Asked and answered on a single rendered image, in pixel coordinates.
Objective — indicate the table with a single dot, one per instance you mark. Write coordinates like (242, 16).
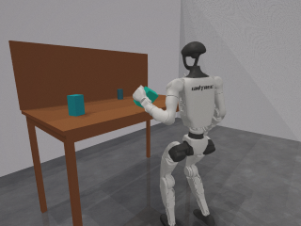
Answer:
(45, 74)

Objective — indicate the robot left hand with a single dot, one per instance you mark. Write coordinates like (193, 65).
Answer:
(139, 93)

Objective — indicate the robot head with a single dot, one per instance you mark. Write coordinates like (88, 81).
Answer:
(193, 49)

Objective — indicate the robot right upper arm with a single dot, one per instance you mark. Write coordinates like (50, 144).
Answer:
(219, 99)

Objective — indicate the robot left thigh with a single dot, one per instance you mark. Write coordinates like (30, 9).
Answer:
(174, 153)

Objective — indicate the sponge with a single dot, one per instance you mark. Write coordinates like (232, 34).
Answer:
(152, 95)

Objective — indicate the left robot forearm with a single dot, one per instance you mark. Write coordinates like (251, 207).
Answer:
(157, 113)

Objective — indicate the robot left upper arm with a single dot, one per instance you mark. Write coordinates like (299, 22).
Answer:
(172, 96)

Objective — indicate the right robot forearm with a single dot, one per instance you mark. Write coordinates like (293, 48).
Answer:
(213, 124)

